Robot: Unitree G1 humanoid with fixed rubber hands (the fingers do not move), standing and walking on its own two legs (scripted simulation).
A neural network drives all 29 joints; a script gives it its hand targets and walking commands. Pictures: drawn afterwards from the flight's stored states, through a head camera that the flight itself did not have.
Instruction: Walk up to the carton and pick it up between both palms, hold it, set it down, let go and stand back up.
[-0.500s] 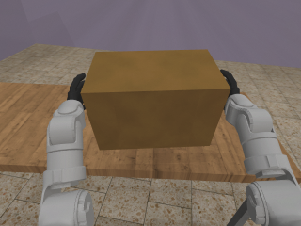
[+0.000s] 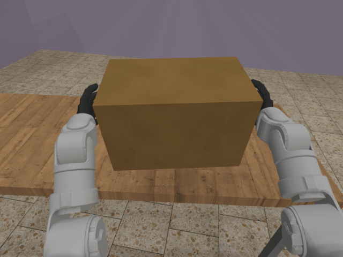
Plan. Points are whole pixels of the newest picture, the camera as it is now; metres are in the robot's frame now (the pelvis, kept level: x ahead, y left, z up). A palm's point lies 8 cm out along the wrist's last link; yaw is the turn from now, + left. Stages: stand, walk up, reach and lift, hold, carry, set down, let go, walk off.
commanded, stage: hold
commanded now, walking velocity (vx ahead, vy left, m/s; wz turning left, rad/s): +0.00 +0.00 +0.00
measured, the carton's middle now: (175, 113) +0.38 +0.01 +0.20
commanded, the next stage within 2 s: none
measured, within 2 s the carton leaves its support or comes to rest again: neither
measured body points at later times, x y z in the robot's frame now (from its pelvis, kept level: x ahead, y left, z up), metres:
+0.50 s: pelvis +0.00 +0.00 +0.00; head -0.07 +0.02 +0.44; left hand +0.36 +0.21 +0.20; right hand +0.37 -0.18 +0.22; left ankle +0.04 +0.13 -0.75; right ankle -0.01 -0.13 -0.75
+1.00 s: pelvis +0.00 +0.00 +0.00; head -0.07 +0.02 +0.44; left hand +0.36 +0.21 +0.21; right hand +0.37 -0.18 +0.22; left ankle +0.04 +0.13 -0.75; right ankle -0.01 -0.13 -0.75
